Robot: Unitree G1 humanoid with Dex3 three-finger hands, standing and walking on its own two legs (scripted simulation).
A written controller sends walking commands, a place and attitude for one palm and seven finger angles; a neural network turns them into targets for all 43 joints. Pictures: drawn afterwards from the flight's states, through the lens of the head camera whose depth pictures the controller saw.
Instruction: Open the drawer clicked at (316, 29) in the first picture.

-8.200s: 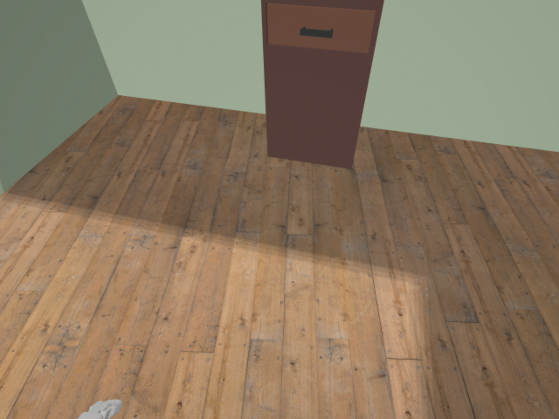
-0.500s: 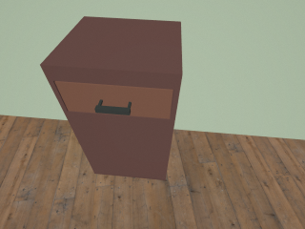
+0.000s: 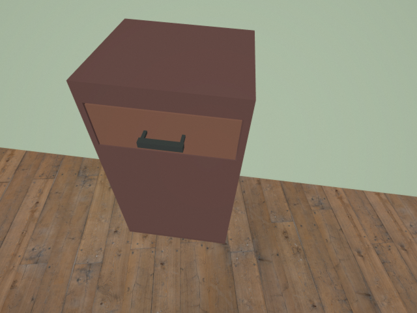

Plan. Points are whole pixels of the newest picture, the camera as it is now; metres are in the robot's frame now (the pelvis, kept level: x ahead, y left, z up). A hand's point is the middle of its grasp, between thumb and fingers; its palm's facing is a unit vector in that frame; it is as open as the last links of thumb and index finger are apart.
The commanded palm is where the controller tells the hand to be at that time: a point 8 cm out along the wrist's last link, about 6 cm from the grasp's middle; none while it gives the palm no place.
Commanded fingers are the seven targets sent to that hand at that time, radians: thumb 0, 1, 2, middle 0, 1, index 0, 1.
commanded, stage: look again from close up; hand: left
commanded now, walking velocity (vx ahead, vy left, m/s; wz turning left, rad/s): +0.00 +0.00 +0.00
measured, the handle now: (162, 140) +0.58 +0.18 -0.05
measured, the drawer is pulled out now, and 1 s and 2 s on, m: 0.00 0.00 0.00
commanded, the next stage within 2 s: raise the hand with hooked fingers in 0.54 s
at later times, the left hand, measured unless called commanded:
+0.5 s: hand out of the picture +0.04 +0.19 -0.17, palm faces +0.02 -0.97 -0.23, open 7.3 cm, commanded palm none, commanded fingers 0.00 0.90 0.90 -0.20 -0.30 -0.20 -0.30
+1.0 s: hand (126, 266) +0.21 +0.18 -0.05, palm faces -0.10 -0.36 -0.93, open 8.3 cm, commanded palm +0.17 +0.22 -0.03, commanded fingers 0.00 0.46 0.71 -0.23 -0.58 -0.23 -0.58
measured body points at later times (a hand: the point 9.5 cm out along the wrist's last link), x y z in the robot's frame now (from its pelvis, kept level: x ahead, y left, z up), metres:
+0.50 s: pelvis +0.03 +0.02 +0.00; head +0.03 -0.01 +0.45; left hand +0.04 +0.24 -0.15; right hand +0.01 -0.19 -0.17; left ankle +0.00 +0.11 -0.74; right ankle +0.03 -0.11 -0.74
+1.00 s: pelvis +0.02 -0.01 -0.02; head +0.04 -0.04 +0.42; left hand +0.22 +0.20 +0.00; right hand +0.24 -0.28 -0.09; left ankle +0.00 +0.11 -0.74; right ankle +0.03 -0.11 -0.74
